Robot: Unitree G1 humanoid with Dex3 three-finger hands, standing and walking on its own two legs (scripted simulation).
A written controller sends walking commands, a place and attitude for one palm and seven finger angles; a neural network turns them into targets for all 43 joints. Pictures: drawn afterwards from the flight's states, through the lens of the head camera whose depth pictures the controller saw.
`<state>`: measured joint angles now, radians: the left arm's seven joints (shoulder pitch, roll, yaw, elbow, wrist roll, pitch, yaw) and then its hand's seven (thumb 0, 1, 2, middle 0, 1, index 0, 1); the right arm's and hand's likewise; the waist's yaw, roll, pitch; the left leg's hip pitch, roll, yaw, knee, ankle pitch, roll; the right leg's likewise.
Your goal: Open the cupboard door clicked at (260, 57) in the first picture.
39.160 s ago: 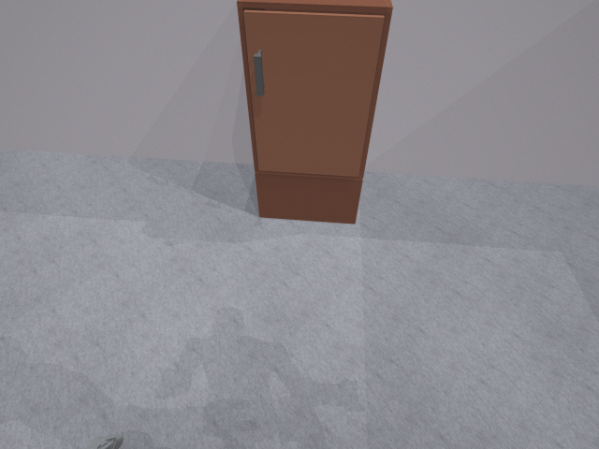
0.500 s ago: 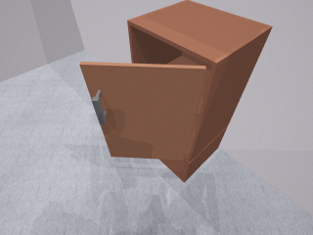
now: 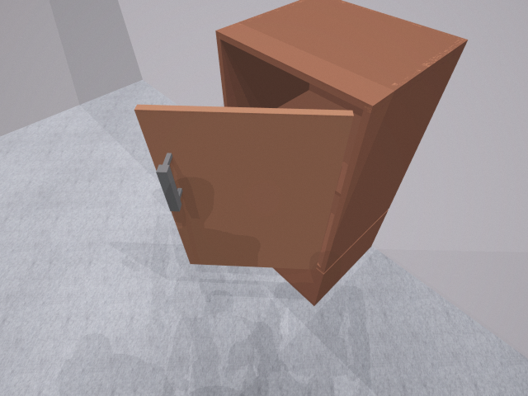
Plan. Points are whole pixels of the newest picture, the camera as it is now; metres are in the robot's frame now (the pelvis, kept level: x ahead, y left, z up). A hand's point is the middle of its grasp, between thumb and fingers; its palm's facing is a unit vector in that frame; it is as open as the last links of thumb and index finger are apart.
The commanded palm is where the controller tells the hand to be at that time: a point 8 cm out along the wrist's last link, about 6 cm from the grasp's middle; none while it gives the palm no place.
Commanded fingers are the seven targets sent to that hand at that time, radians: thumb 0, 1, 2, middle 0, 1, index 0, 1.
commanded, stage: raise the hand with hooked fingers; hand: left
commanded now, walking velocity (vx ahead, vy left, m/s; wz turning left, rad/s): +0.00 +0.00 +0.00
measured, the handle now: (172, 182) +0.54 +0.24 -0.04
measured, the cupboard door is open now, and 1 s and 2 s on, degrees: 43 43 43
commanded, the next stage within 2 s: none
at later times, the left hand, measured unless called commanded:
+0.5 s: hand out of the picture +0.13 +0.20 -0.07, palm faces +0.16 -0.99 -0.06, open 9.1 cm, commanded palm +0.13 +0.25 -0.06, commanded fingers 0.00 0.27 0.63 -0.25 -0.70 -0.25 -0.70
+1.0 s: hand (117, 355) +0.19 +0.24 -0.05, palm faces +0.01 -1.00 -0.08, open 12.2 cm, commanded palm +0.16 +0.30 -0.04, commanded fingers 0.00 -0.31 0.38 -0.29 -1.08 -0.29 -1.08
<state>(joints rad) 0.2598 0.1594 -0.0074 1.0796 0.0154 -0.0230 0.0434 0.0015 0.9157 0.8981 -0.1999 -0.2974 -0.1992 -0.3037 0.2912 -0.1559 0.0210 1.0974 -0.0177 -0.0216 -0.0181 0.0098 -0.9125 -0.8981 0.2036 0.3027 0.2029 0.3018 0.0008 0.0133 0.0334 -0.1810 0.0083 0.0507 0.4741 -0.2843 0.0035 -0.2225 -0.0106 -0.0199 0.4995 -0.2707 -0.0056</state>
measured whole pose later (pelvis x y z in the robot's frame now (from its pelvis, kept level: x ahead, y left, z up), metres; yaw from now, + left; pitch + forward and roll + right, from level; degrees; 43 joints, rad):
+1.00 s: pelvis -0.04 +0.01 -0.09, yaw +2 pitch +16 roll -2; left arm 0.25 0.30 0.30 0.18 -0.32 -0.43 -0.41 0.00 -0.09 0.48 -0.27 -0.93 -0.27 -0.94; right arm 0.28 -0.29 -0.02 0.58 0.04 -0.23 -0.07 0.02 -0.91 -0.90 0.21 0.30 0.20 0.30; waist -0.01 0.02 -0.13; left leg -0.94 0.01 -0.01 1.19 -0.53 0.02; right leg -0.93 -0.03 -0.07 1.14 -0.49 0.00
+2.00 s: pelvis -0.03 +0.01 -0.08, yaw +1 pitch +16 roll -3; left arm 0.01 0.41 0.45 0.40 -0.37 -0.34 -0.55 -0.02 -0.50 0.30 -0.30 -1.20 -0.30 -1.20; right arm 0.28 -0.28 0.02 0.53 0.03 -0.19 -0.05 0.02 -0.91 -0.90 0.21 0.30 0.21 0.30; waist -0.02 0.01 -0.12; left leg -0.89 0.03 -0.01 1.12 -0.52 0.02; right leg -0.87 -0.01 -0.07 1.05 -0.47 0.00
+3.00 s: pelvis -0.03 +0.02 -0.09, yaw +0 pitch +21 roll -3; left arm -0.51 0.56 0.53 0.89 -0.25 -0.38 -0.56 -0.02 -0.50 0.30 -0.30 -1.20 -0.30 -1.20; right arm 0.32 -0.29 0.03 0.59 0.02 -0.08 -0.05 0.01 -0.91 -0.90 0.21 0.30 0.21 0.30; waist -0.08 0.01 -0.12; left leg -0.99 0.04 0.00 1.16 -0.53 0.03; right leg -0.98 0.00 -0.05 1.08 -0.46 0.01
